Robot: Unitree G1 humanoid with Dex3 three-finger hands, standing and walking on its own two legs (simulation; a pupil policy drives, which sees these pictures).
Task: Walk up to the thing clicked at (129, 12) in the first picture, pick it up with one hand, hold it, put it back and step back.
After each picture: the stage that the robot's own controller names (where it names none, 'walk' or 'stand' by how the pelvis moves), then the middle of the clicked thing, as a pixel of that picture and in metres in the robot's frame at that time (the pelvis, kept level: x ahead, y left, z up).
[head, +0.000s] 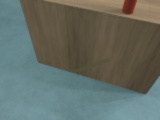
stand; out of the picture +0.90 -0.29 +0.08
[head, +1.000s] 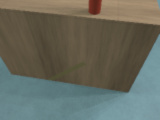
walk; out of the picture +0.83 -0.04 +0.11
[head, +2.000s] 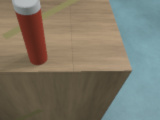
walk; (33, 34) +0.45 +0.19 +0.11
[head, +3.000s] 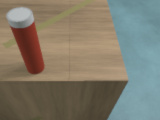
stand; (29, 45) +0.44 +0.19 +0.09
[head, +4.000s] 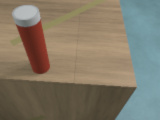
stand; (34, 44) +0.43 +0.17 +0.10
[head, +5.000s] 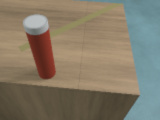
stand; (42, 51) +0.43 +0.16 +0.09
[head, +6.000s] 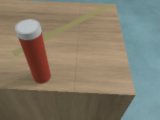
stand; (36, 55) +0.42 +0.17 +0.08
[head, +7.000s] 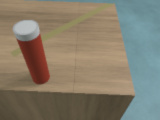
stand; (34, 56) +0.41 +0.18 +0.08
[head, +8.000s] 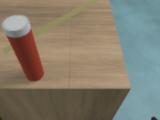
rise first; (27, 53) +0.41 +0.20 +0.09
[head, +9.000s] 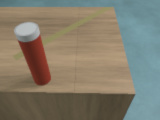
go down; (35, 57) +0.41 +0.20 +0.09
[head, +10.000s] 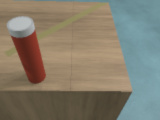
go down; (30, 54) +0.41 +0.19 +0.10
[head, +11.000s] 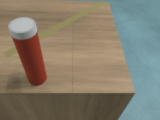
go down; (31, 56) +0.40 +0.18 +0.10
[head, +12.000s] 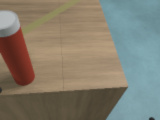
close in; (15, 54) +0.39 +0.19 +0.12
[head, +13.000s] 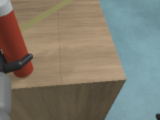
close; (11, 42) +0.43 +0.20 +0.13
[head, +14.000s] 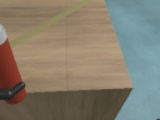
lift; (4, 69) +0.33 +0.23 +0.13
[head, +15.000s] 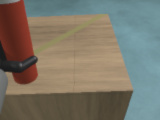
lift; (16, 40) +0.32 +0.17 +0.27
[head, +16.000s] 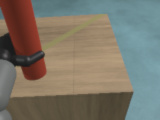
hold; (25, 36) +0.35 +0.16 +0.26
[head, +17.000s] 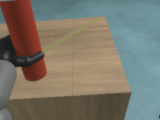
hold; (25, 38) +0.35 +0.16 +0.26
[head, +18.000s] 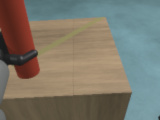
crouch; (18, 35) +0.35 +0.18 +0.27
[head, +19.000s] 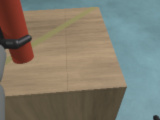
lower; (12, 22) +0.43 +0.19 +0.24
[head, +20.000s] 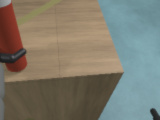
lower; (7, 35) +0.45 +0.21 +0.14
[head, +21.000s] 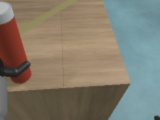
lower; (10, 48) +0.40 +0.21 +0.13
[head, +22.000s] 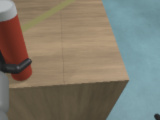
lower; (12, 46) +0.41 +0.20 +0.13
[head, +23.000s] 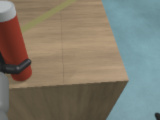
lower; (12, 46) +0.41 +0.20 +0.13
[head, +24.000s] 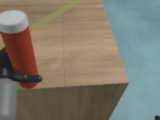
withdraw; (22, 55) +0.38 +0.18 +0.13
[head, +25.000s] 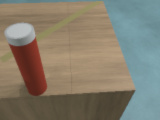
sink last; (30, 64) +0.36 +0.17 +0.12
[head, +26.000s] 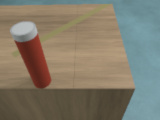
stand; (34, 59) +0.39 +0.19 +0.11
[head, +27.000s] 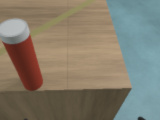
stand; (25, 60) +0.37 +0.19 +0.11
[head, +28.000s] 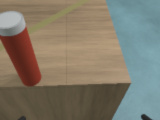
stand; (22, 54) +0.38 +0.19 +0.13
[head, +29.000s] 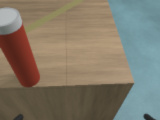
stand; (19, 54) +0.36 +0.19 +0.15
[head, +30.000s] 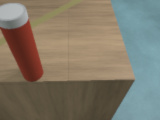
stand; (24, 49) +0.38 +0.18 +0.14
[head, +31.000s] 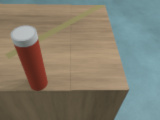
walk; (32, 62) +0.39 +0.18 +0.08
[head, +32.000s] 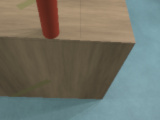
walk; (47, 8) +0.56 +0.14 +0.10
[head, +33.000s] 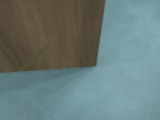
walk; out of the picture +0.90 +0.25 +0.12
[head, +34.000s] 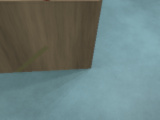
stand; out of the picture +1.00 +0.21 +0.10
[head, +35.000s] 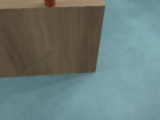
stand; out of the picture +0.98 +0.21 +0.08
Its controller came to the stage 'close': yes
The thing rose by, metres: 0.20
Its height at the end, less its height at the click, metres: +0.00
